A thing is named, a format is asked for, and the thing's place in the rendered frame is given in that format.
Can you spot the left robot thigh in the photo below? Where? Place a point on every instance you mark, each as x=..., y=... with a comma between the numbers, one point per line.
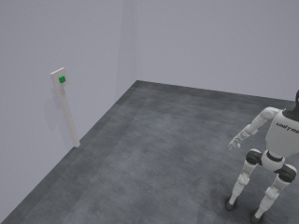
x=252, y=159

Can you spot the robot left upper arm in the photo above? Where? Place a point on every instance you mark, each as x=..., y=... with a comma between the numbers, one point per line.
x=267, y=113

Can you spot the button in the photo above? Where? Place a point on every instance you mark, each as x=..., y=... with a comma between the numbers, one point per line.
x=62, y=79

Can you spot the robot left forearm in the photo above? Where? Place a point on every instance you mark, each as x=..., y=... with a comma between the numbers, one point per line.
x=241, y=136

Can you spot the panel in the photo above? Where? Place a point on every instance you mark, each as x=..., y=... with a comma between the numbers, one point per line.
x=59, y=87

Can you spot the left robot hand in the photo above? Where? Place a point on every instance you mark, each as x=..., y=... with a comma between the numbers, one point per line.
x=233, y=144

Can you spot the humanoid robot head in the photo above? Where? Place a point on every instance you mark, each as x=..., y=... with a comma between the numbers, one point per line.
x=293, y=114

